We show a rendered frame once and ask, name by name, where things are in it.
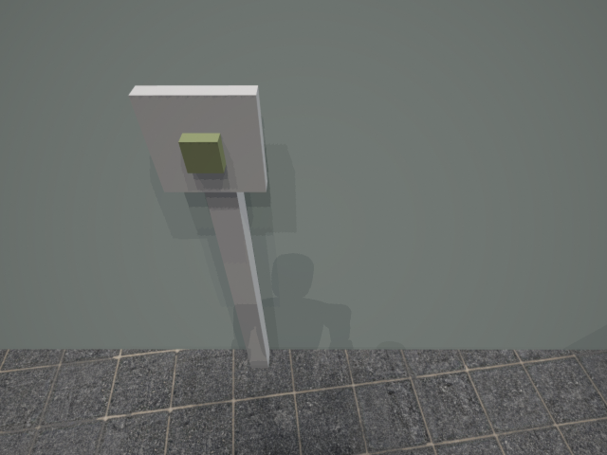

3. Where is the panel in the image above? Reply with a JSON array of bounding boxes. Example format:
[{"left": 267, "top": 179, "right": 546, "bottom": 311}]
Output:
[{"left": 128, "top": 85, "right": 269, "bottom": 368}]

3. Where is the button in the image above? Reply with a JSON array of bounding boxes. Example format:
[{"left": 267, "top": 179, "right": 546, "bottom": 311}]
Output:
[{"left": 178, "top": 133, "right": 226, "bottom": 173}]

